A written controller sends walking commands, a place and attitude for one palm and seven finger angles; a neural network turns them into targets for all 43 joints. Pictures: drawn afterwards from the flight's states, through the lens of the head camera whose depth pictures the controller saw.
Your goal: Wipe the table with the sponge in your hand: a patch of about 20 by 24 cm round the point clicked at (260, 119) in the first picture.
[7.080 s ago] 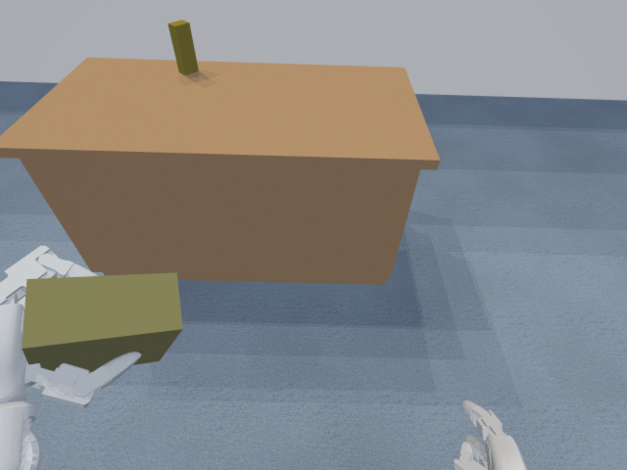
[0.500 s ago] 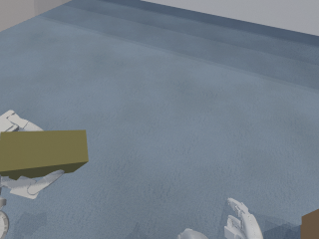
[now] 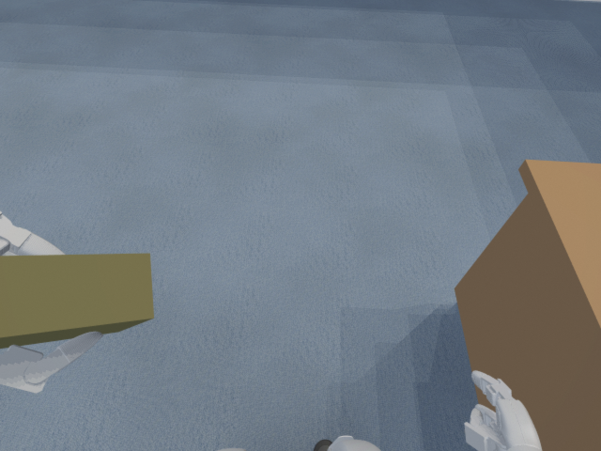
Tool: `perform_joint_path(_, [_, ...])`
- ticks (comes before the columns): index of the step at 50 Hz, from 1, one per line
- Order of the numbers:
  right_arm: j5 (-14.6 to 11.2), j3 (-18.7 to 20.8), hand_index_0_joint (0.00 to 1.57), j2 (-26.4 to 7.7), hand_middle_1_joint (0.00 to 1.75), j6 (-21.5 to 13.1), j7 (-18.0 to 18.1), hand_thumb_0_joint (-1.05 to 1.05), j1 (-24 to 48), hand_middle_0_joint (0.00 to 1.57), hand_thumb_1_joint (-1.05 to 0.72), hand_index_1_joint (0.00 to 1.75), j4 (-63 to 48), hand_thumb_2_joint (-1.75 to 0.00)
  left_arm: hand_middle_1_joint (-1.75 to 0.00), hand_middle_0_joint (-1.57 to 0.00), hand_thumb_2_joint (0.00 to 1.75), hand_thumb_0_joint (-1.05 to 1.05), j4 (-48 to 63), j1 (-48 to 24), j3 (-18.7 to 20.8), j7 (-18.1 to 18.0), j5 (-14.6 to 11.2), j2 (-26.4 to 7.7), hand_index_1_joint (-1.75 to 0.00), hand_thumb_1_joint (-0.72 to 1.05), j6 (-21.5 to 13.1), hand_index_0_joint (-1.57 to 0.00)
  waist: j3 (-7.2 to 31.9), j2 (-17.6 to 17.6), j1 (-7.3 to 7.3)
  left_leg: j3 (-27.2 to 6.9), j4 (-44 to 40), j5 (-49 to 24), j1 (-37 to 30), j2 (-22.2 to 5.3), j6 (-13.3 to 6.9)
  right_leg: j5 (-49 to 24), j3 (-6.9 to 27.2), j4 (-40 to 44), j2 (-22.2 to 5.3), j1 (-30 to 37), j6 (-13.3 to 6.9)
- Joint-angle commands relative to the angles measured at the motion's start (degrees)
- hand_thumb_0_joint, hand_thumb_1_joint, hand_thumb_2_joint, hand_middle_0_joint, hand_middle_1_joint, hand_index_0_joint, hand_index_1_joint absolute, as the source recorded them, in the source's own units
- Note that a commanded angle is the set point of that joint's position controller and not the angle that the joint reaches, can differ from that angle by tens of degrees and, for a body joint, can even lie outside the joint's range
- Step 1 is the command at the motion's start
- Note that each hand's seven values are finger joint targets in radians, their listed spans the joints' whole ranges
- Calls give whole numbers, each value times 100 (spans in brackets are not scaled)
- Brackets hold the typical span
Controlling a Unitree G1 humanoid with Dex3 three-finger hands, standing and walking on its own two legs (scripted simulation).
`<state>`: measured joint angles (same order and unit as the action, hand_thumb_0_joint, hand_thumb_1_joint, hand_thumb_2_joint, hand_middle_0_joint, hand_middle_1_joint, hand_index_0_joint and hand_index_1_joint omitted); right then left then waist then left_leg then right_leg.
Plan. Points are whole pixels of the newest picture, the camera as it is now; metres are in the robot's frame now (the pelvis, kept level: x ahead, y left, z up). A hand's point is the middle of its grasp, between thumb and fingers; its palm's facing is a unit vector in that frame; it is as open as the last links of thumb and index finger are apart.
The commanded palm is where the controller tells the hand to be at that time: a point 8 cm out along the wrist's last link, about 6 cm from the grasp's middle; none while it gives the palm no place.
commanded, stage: turn to face it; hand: left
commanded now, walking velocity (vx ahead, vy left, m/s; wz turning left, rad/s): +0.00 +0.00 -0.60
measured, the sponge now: (86, 301) +0.22 +0.21 +0.16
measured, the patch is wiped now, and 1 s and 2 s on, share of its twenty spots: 0.00 0.00 0.00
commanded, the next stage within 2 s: none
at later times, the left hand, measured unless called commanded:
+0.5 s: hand (242, 324) +0.20 +0.07 +0.18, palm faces +0.04 -0.82 -0.57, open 9.8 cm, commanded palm +0.16 +0.14 +0.19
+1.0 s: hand (335, 387) +0.16 -0.01 +0.17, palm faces -0.07 -0.87 -0.49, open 9.8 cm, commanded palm +0.14 +0.04 +0.19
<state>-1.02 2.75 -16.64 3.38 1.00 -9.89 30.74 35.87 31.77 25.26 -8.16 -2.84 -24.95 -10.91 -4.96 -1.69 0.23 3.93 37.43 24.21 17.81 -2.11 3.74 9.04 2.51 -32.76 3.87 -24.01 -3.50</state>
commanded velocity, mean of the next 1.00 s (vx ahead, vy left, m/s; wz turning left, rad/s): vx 0.00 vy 0.00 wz -0.60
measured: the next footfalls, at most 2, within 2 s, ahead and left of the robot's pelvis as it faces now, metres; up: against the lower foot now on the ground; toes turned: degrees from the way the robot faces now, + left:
left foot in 0.02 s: +0.04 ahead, +0.14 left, +0.00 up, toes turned +4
right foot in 0.32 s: -0.02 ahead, -0.17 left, +0.00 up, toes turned -19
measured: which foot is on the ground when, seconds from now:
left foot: up 0.00-0.00, down 0.02-0.32, up 0.34-0.74, down 0.76-1.00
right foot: down 0.00-0.04, up 0.06-0.30, down 0.32-0.78, up 0.80-0.98, down 1.00-1.00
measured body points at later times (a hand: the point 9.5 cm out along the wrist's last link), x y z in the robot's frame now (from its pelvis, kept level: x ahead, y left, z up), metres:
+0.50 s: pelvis -0.08 -0.08 +0.00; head -0.02 -0.13 +0.44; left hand +0.19 +0.11 +0.21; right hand +0.01 -0.34 -0.12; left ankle -0.05 +0.07 -0.65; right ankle -0.06 -0.15 -0.73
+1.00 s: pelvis -0.15 -0.09 -0.01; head -0.14 -0.13 +0.44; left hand +0.16 +0.04 +0.20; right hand -0.10 -0.35 -0.11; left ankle -0.07 +0.07 -0.73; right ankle -0.19 -0.19 -0.72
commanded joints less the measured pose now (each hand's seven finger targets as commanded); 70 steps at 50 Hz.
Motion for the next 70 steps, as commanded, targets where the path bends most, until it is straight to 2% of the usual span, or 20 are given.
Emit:
perform_joint_path(1, [21,80,20,-387,30,-347,116,0,294,20,-90,30,-958,-90,-160,-120,130,0,1117,-674,363,-92,15,-665,-160,10,-321,-120,902,875,-110,-1062,-1912,-402,-1451,-1375,-632,1350,1068,-186,-530,-837,235])
perform_joint_path(2, [35,29,20,-340,30,-374,134,0,399,20,-90,30,-969,-90,-160,-120,130,0,1025,-675,485,-94,114,-763,-160,10,-375,-120,859,2044,-212,-1718,-2393,-475,-929,-2395,-1115,2087,172,-2066,-191,-927,476])
perform_joint_path(3, [76,3,20,-184,30,-425,133,0,475,20,-90,30,-971,-90,-160,-120,130,0,922,-847,349,-98,206,-691,-160,10,-373,-120,558,2032,-159,-1826,-2544,-282,70,-2680,-1341,1993,-13,-3399,-357,-603,562])
perform_joint_path(6, [-36,53,20,-223,30,-581,37,0,347,20,-90,30,-882,-90,-160,-120,130,0,1096,-1476,-87,-45,237,-433,-160,10,-362,-120,254,1521,-177,-200,-1986,-1296,-133,-2119,-1006,1662,-391,-3314,-668,-804,710])
perform_joint_path(13, [12,35,20,-317,30,-882,-86,0,-57,20,-90,30,-851,-90,-160,-120,130,0,617,-1287,-4,-49,137,-490,-160,10,-294,-120,686,1708,-88,454,-823,-2360,-439,-1861,-462,1188,-1212,-217,-312,934,735])
perform_joint_path(15, [-46,30,20,-172,30,-894,-132,0,-110,20,-90,30,-838,-90,-160,-120,130,0,601,-1298,210,-58,148,-703,-160,10,-322,-120,969,542,-94,752,641,-1548,-162,-1346,-128,-389,-518,864,-892,1620,405])
perform_joint_path(16, [-14,-36,20,18,30,-854,-103,0,81,20,-90,30,-966,-90,-160,-120,130,0,451,-943,492,-121,171,-1005,-160,10,-347,-120,1055,-933,-193,687,1824,695,1208,-594,116,-2910,1275,869,-1908,2258,-230])
perform_joint_path(17, [-74,-19,20,-37,30,-795,-66,0,374,20,-90,30,-1028,-90,-160,-120,130,0,548,-783,735,-137,-30,-1157,-160,10,-279,-120,1322,-1645,-315,-26,2892,1174,1580,-344,153,-3444,2181,1005,-2341,2085,-512])
perform_joint_path(22, [4,-160,20,169,30,-330,-65,0,643,20,-90,30,-833,-90,-160,-120,130,0,924,105,965,-148,-139,-916,-160,10,-374,-120,1605,-393,-130,-393,2857,192,1544,-414,250,-2852,1216,737,-1885,2300,-583])
perform_joint_path(35, [12,-20,20,-223,30,-105,1,0,371,20,-90,30,-926,-90,-160,-120,130,0,824,-512,282,-150,6,-714,-160,10,-205,-120,1293,-286,-223,-139,-543,134,-490,3,-142,399,2253,1576,-1449,718,-321])
perform_joint_path(37, [37,-2,20,-261,30,-151,28,0,268,20,-90,30,-916,-90,-160,-120,130,0,956,-718,288,-119,19,-783,-160,10,-289,-120,1205,155,-148,-303,-1512,-114,-1350,-427,-376,834,1943,1124,-1022,-19,16])
perform_joint_path(40, [16,3,20,-193,30,-327,91,0,465,20,-90,30,-1064,-90,-160,-120,130,0,1169,-1030,467,-79,144,-946,-160,10,-375,-120,957,2144,-276,-1425,-2330,-695,-665,-2419,-1275,1810,99,-2472,-134,-644,549])
perform_joint_path(42, [26,45,20,-128,30,-425,59,0,351,20,-90,30,-999,-90,-160,-120,130,0,818,-927,285,3,171,-663,-160,10,-346,-120,332,1678,-221,-783,-2120,-1247,84,-2384,-1343,1799,-19,-3433,-474,-676,652])
perform_joint_path(44, [-61,13,20,-219,30,-555,-11,0,227,20,-90,30,-936,-90,-160,-120,130,0,616,-959,-21,11,97,-389,-160,10,-317,-120,237,1576,-220,76,-1628,-2264,-274,-2105,-931,1885,-421,-2254,-598,-512,685])
perform_joint_path(48, [-19,30,20,-360,30,-780,-42,0,-33,20,-90,30,-856,-90,-160,-120,130,0,441,-1500,-102,-24,150,-457,-160,10,-240,-120,519,1457,-106,444,-663,-2947,-537,-1807,-470,1040,-1054,-326,-279,791,689])
perform_joint_path(50, [-67,22,20,-228,30,-825,-60,0,-27,20,-90,30,-854,-90,-160,-120,130,0,431,-1707,76,-45,183,-700,-160,10,-255,-120,857,105,-145,723,1159,-1983,-155,-1215,-157,-911,-313,767,-848,1688,350])
perform_joint_path(51, [-26,-52,20,-65,30,-809,-23,0,246,20,-90,30,-979,-90,-160,-120,130,0,245,-1345,432,-122,200,-1075,-160,10,-261,-120,946,-1253,-232,549,2419,771,1285,-363,96,-3524,1784,841,-1996,2271,-378])
perform_joint_path(52, [-70,1,20,-97,30,-729,-1,0,422,20,-90,30,-985,-90,-160,-120,130,0,280,-1044,500,-114,-8,-980,-160,10,-189,-120,1247,-1574,-282,-279,3130,1101,1241,-313,125,-3278,2405,1091,-2266,1926,-409])
perform_joint_path(56, [27,-218,20,143,30,-335,-88,0,653,20,-90,30,-822,-90,-160,-120,130,0,1170,-174,915,-142,-138,-1080,-160,10,-388,-120,1706,-78,-209,-561,3228,264,1456,-347,216,-2419,1579,745,-1837,2339,-572])
perform_joint_path(70, [2,-47,20,-238,30,-7,-81,0,486,20,-90,30,-902,-90,-160,-120,130,0,679,-336,341,-119,-60,-724,-160,10,-185,-120,1393,-493,-264,-259,-91,383,-109,137,-121,542,2436,1855,-1409,998,-366])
